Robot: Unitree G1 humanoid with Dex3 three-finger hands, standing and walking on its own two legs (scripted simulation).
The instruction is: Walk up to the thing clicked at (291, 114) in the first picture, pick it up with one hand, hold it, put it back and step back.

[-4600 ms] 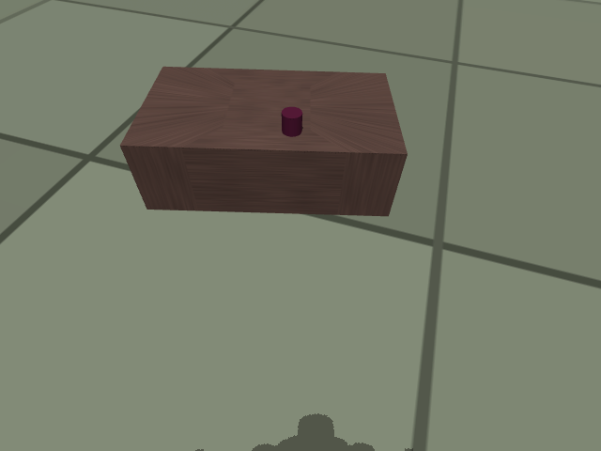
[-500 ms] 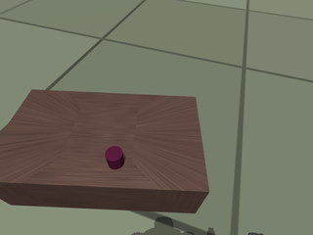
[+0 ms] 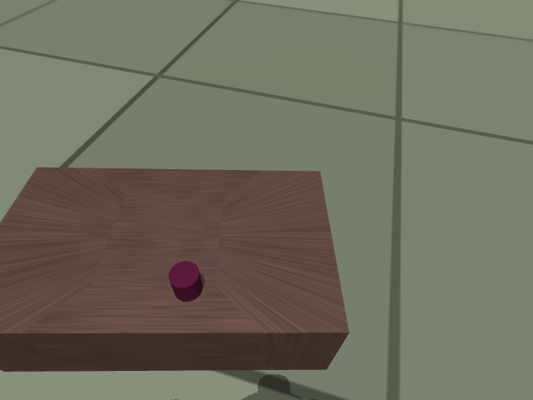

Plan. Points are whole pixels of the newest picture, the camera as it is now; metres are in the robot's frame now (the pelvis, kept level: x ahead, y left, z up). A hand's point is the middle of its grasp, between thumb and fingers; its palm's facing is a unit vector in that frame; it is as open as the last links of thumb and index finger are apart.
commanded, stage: walk up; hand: left
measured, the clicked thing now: (186, 281) +0.51 +0.21 -0.38
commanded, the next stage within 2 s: stand in 0.60 s
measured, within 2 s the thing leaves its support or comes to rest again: neither
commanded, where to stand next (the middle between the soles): +0.06 +0.01 m, yaw -1 degrees
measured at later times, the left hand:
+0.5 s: hand out of the picture +0.08 +0.25 -0.16, palm faces -0.01 -0.94 -0.33, open 7.4 cm
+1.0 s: hand out of the picture +0.09 +0.25 -0.16, palm faces -0.02 -0.94 -0.33, open 7.4 cm
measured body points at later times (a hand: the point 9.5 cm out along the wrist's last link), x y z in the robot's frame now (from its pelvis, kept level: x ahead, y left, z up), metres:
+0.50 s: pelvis +0.01 +0.00 +0.00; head +0.02 +0.00 +0.45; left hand +0.08 +0.30 -0.13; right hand +0.09 -0.29 -0.13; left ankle +0.02 +0.12 -0.75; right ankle +0.02 -0.13 -0.75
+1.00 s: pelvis +0.02 +0.00 +0.00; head +0.03 +0.00 +0.45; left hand +0.09 +0.30 -0.14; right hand +0.10 -0.30 -0.13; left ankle +0.02 +0.12 -0.75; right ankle +0.02 -0.13 -0.75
